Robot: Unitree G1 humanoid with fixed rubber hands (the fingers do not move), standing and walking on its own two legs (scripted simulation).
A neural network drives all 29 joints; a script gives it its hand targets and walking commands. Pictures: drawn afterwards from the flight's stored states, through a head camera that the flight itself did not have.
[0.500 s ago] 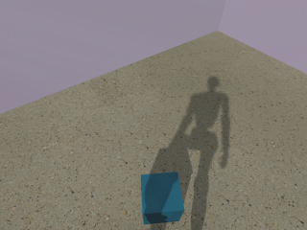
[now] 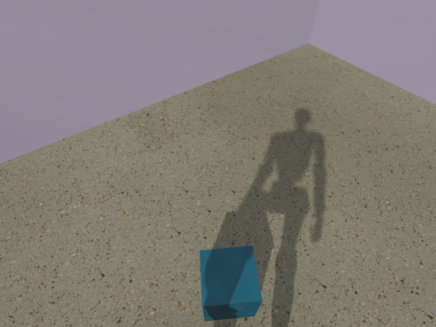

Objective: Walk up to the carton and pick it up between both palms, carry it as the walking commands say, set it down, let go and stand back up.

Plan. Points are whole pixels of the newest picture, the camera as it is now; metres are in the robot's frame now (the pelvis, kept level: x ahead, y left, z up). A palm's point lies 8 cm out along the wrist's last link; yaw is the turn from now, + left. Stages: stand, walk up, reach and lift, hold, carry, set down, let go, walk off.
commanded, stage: stand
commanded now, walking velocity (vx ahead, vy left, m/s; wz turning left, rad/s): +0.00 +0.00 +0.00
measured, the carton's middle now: (228, 284) +0.38 -0.03 -0.65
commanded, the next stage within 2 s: reach and lift in 0.06 s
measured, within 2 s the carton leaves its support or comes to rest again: neither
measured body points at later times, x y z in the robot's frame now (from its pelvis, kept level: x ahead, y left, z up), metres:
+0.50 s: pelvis -0.03 -0.02 -0.02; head +0.07 +0.00 +0.42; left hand +0.11 +0.21 -0.16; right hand +0.13 -0.19 -0.16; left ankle -0.07 +0.09 -0.74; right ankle +0.01 -0.17 -0.74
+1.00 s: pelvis -0.11 -0.06 -0.08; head +0.03 -0.04 +0.34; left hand +0.19 +0.18 -0.19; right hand +0.21 -0.22 -0.18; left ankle -0.07 +0.09 -0.74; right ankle +0.01 -0.17 -0.74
